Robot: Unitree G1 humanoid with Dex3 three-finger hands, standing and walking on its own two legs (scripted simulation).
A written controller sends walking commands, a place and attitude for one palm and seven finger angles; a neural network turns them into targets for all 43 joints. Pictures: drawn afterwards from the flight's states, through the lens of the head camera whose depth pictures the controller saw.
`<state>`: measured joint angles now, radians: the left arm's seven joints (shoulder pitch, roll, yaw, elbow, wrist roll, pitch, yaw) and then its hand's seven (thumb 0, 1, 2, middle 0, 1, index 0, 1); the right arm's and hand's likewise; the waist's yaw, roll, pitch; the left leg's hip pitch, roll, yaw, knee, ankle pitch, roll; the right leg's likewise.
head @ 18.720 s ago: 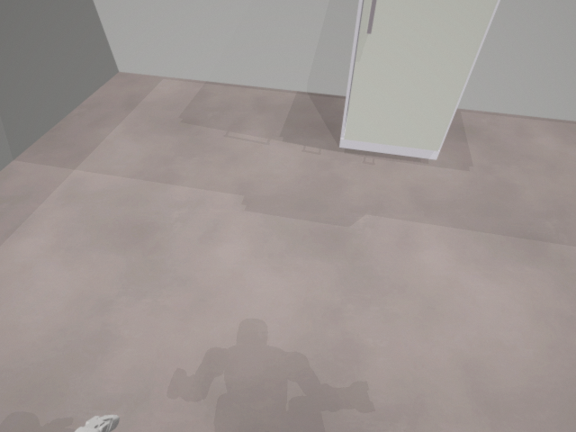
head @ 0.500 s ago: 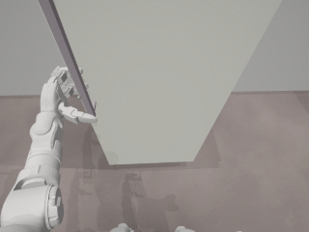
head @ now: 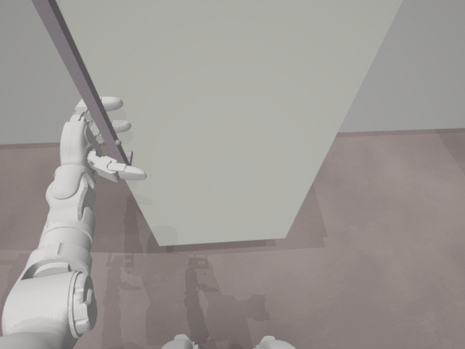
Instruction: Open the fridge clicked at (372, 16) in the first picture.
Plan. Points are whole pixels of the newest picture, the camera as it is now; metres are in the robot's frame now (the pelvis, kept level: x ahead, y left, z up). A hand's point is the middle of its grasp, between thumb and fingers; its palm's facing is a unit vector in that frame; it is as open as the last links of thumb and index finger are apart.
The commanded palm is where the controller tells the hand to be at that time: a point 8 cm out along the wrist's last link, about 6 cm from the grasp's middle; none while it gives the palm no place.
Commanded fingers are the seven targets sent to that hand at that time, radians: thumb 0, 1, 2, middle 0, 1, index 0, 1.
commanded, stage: slide the fingers in behind the handle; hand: left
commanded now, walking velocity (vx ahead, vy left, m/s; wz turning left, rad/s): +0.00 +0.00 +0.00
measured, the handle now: (96, 94) +0.50 +0.22 +0.15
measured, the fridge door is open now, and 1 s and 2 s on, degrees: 0 0 0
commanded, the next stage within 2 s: grip the handle and tug to test in 0.52 s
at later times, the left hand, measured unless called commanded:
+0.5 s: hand (117, 145) +0.44 +0.19 +0.09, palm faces +0.04 -1.00 +0.00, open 14.0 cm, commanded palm +0.41 +0.24 +0.09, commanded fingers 0.00 -0.50 0.30 -0.30 -1.20 -0.30 -1.20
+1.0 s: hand (117, 145) +0.44 +0.19 +0.09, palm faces +0.05 -1.00 -0.01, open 10.7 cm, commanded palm +0.41 +0.23 +0.09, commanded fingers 0.00 0.43 0.70 -0.40 -1.33 -0.40 -1.33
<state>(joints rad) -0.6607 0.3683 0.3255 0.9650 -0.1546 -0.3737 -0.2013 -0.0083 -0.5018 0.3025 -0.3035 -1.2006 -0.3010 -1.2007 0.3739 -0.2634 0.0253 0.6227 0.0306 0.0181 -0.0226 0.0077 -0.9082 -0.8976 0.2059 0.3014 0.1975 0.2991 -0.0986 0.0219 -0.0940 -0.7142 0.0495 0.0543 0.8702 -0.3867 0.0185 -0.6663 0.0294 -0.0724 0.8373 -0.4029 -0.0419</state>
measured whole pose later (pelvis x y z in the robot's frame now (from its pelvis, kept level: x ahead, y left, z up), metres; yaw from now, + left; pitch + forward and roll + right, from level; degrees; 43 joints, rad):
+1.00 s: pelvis +0.00 +0.01 +0.00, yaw +1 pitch +13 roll -2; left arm -0.67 0.33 0.27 0.96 -0.16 -0.38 -0.16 0.00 -0.01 0.52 -0.35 -1.27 -0.33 -1.27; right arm 0.35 -0.26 0.02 0.64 0.03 0.00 -0.02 0.01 -0.91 -0.90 0.21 0.30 0.20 0.30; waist -0.08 0.02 -0.09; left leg -0.71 0.03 0.04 0.88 -0.39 0.03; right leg -0.66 0.01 -0.08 0.84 -0.41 -0.03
